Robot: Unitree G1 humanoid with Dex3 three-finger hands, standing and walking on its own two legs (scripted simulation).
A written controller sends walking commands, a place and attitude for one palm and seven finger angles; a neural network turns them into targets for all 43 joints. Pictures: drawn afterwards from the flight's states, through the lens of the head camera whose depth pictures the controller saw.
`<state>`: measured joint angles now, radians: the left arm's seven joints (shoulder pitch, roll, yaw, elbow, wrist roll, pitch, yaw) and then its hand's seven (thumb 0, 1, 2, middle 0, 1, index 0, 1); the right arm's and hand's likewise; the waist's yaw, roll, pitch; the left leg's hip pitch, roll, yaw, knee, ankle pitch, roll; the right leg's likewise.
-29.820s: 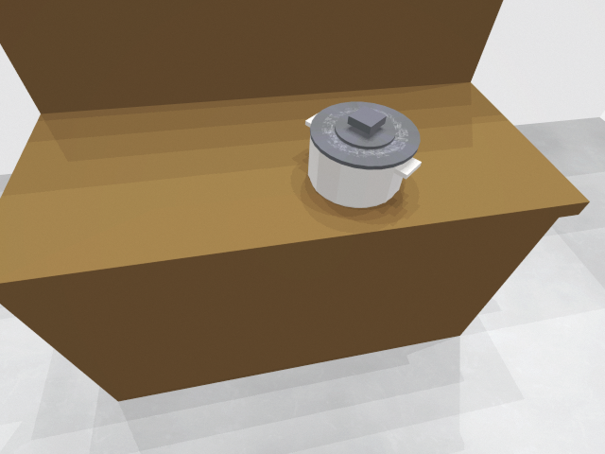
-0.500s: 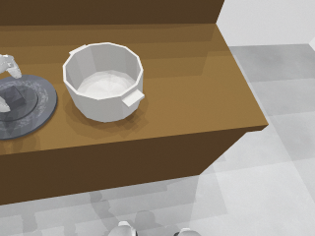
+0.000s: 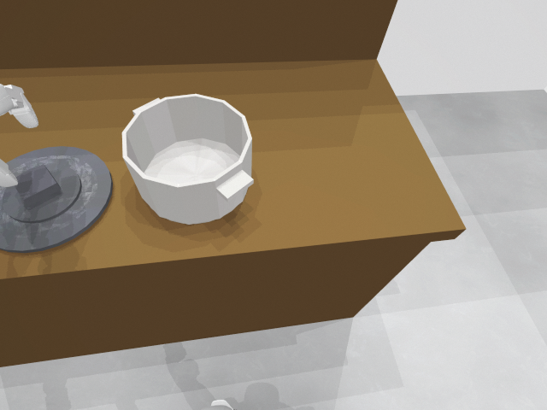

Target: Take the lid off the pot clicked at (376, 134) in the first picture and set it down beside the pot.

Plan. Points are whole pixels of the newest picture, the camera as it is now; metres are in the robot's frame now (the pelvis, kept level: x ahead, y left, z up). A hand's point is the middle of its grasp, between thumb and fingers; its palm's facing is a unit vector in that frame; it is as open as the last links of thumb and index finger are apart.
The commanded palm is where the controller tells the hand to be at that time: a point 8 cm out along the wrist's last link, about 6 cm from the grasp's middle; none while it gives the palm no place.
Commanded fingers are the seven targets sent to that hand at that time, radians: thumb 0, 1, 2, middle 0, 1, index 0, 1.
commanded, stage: raise the empty hand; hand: left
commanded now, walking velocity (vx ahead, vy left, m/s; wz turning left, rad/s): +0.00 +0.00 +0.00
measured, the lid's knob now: (36, 184) +0.47 +0.37 +0.01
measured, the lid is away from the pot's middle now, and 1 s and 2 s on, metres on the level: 0.25 0.25 0.25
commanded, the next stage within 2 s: draw the hand back to the body in 0.46 s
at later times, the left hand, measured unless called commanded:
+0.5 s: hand out of the picture +0.44 +0.36 +0.16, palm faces -0.39 -0.13 -0.91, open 11.1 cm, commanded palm +0.47 +0.36 +0.22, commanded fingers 0.00 0.02 0.59 -0.33 -0.90 -0.33 -0.90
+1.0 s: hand out of the picture +0.40 +0.35 +0.15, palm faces -0.35 -0.12 -0.93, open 11.1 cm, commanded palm +0.39 +0.34 +0.21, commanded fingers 0.00 0.02 0.59 -0.33 -0.90 -0.33 -0.90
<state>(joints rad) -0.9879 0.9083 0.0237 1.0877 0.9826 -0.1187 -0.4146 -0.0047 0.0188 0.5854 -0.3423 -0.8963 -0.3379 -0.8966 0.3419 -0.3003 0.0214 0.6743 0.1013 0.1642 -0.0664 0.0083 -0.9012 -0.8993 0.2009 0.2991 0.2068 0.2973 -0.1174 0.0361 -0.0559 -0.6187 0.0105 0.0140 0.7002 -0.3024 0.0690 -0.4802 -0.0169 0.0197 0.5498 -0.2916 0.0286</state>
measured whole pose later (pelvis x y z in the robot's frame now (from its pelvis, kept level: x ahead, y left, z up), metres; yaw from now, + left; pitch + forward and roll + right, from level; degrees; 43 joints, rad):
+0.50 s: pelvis +0.00 +0.00 +0.01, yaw +1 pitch +11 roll -4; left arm -1.07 0.94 -0.03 1.07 0.97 -0.09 -0.49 0.00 0.02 0.59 -0.34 -0.90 -0.34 -0.90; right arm 0.31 -0.30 0.03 0.67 0.11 0.17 -0.06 0.01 -0.90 -0.90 0.20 0.30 0.21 0.30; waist -0.10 0.03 -0.03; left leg -0.56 0.00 0.00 0.65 -0.27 0.06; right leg -0.42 -0.02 0.00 0.49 -0.27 0.03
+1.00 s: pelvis +0.00 -0.01 +0.01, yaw +2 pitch +9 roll -3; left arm -0.79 0.88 0.08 0.80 0.90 -0.09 -0.48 0.00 0.02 0.59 -0.34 -0.90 -0.34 -0.90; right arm 0.27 -0.28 0.01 0.62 0.10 0.21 -0.03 0.01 -0.90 -0.90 0.20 0.30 0.21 0.30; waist -0.07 0.05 -0.03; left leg -0.51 -0.01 -0.01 0.60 -0.25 0.06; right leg -0.37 -0.03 -0.01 0.46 -0.25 0.03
